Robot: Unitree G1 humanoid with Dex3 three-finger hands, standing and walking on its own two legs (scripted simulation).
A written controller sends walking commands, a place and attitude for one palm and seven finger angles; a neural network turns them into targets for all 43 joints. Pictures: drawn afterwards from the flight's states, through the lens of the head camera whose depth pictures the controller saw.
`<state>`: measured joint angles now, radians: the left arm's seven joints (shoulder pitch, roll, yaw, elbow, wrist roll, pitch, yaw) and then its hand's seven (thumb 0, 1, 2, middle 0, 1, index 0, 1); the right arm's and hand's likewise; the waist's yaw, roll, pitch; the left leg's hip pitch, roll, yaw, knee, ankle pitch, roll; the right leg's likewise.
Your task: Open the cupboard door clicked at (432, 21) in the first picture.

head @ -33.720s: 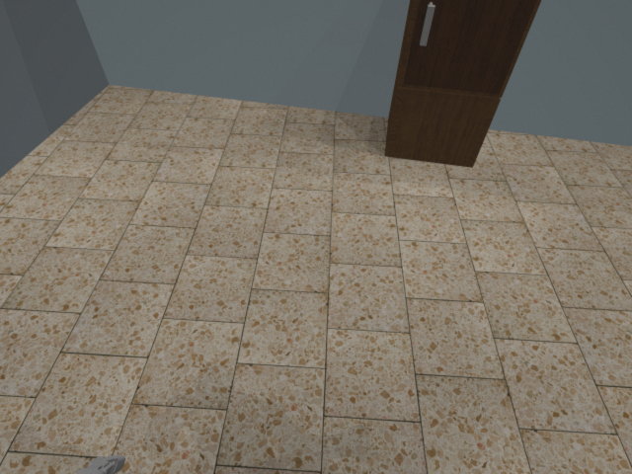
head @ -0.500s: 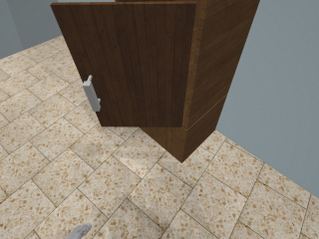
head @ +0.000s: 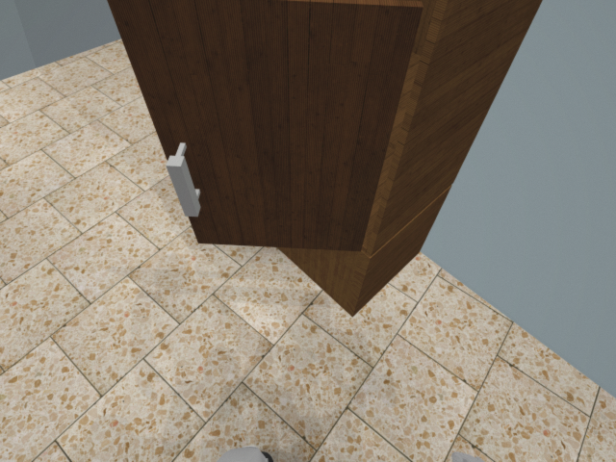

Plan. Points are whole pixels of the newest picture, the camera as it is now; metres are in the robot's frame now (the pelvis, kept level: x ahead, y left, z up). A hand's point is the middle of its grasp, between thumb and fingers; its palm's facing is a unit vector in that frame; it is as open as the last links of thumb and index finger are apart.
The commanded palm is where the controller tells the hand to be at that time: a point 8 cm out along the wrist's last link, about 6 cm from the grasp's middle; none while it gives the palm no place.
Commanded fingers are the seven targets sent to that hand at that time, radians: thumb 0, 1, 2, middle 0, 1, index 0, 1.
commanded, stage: come to a stop and stand still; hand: left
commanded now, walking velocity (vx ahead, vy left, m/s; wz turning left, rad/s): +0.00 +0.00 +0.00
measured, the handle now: (187, 180) +0.60 +0.29 -0.07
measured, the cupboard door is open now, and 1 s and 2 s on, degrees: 44 44 44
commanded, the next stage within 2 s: look again from close up in 0.54 s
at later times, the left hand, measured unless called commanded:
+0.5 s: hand out of the picture +0.01 +0.16 -0.17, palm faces +0.00 -0.98 -0.22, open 7.3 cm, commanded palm none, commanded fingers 0.00 0.90 0.90 -0.20 -0.30 -0.20 -0.30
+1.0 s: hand out of the picture +0.01 +0.17 -0.17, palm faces -0.01 -0.97 -0.23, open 7.3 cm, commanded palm none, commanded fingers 0.00 0.90 0.90 -0.20 -0.30 -0.20 -0.30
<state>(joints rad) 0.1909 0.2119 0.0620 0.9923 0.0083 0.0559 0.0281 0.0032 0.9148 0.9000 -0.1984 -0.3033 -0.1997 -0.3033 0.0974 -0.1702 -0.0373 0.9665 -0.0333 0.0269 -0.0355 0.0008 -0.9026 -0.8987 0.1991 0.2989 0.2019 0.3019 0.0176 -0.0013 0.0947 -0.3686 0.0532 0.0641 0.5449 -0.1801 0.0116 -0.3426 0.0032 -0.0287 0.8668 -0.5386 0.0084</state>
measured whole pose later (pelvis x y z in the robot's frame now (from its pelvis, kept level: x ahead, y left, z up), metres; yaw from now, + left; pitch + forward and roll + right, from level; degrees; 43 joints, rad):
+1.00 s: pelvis +0.00 -0.02 +0.01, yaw -1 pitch +0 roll +0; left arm 0.26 0.22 0.00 1.09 0.02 -0.02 0.02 0.00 0.91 0.90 -0.20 -0.30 -0.20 -0.30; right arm 0.23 -0.20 0.01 1.10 -0.02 -0.02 -0.01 0.00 -0.90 -0.90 0.20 0.30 0.20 0.30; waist 0.00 -0.02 0.02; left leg -0.26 0.00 0.06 0.45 -0.19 0.02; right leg -0.17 0.01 -0.03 0.46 -0.28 -0.02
